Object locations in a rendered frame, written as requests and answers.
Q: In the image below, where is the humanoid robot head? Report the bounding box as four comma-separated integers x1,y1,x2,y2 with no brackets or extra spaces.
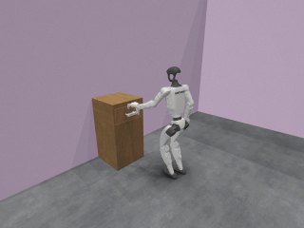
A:
166,66,182,87

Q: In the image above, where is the drawer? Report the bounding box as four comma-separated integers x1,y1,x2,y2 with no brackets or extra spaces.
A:
114,102,142,124

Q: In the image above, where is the cabinet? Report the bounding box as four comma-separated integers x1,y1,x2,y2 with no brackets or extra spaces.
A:
91,92,144,171

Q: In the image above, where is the robot right upper arm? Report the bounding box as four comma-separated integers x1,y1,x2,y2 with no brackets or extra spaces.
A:
183,85,195,107

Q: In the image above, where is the robot left shin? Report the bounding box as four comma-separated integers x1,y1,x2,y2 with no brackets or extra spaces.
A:
160,147,174,175

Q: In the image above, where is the handle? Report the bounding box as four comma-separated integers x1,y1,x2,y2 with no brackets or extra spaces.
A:
125,111,137,117

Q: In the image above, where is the robot right forearm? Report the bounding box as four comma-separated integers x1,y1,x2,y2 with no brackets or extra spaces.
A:
184,106,194,119

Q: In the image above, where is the robot left forearm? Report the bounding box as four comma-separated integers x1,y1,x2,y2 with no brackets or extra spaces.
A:
136,101,153,110

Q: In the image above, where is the robot left hand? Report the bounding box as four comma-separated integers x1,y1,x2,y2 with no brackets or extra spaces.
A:
127,102,140,115

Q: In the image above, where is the robot left upper arm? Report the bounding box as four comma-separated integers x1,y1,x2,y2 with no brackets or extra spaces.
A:
150,87,171,108

